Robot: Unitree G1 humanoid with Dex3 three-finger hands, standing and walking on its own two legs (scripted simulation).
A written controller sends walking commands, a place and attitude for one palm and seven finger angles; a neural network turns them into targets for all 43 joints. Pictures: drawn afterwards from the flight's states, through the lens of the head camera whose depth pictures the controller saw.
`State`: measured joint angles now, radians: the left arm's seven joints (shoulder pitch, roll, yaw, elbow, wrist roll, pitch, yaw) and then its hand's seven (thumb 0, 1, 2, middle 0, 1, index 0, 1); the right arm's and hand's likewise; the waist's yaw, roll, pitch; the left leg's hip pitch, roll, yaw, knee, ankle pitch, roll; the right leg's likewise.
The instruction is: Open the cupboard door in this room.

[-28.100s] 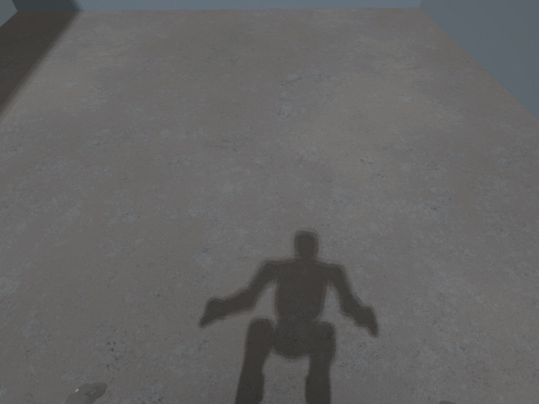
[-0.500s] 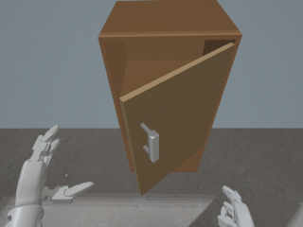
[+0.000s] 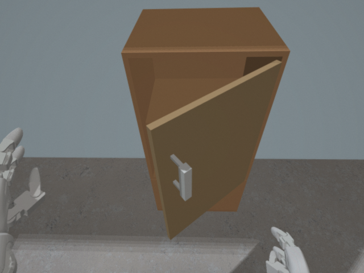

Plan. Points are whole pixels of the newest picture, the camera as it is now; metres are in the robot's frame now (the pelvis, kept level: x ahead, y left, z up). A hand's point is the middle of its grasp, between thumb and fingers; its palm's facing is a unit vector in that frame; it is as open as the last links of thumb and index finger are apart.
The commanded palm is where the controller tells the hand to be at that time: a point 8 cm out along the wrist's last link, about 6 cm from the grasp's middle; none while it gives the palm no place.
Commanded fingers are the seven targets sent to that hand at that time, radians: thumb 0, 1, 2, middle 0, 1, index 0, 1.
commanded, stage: draw the hand back to the body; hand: left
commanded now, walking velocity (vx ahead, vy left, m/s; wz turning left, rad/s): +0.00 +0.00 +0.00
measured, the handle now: (180, 177) +0.34 +0.06 +0.01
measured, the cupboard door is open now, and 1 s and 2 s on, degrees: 40 40 40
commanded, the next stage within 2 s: step back with the hand held close in 0.26 s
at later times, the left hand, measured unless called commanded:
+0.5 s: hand (45, 191) +0.19 +0.25 +0.16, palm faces +0.45 -0.77 -0.45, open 7.5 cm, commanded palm +0.13 +0.29 +0.17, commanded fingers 0.00 0.90 0.90 -0.20 -0.30 -0.20 -0.30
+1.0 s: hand (7, 239) +0.12 +0.28 +0.15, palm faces +0.39 -0.76 -0.52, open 7.4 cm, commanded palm +0.06 +0.31 +0.17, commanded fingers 0.00 0.90 0.90 -0.20 -0.30 -0.20 -0.30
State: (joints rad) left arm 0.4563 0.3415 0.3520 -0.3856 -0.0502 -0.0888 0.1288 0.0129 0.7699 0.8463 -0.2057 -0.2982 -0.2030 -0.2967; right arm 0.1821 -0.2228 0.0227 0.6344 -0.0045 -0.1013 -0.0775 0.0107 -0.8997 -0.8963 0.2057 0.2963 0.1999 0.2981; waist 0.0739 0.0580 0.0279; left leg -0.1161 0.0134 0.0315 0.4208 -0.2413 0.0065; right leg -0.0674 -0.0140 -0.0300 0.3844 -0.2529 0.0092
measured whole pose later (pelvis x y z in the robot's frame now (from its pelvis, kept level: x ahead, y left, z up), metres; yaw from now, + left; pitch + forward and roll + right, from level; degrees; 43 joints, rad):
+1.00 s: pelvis -0.09 +0.02 -0.01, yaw +0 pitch -1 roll -2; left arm 0.57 0.43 0.44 -0.52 -0.02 -0.20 0.15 0.02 0.88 0.90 -0.22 -0.30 -0.21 -0.30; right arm 0.19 -0.22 0.00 0.54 0.01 -0.04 -0.08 0.01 -0.90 -0.90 0.21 0.30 0.20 0.30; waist 0.00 0.01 0.06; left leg -0.38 0.02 0.04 0.56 -0.17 0.04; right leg -0.33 -0.01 -0.02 0.50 -0.17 0.03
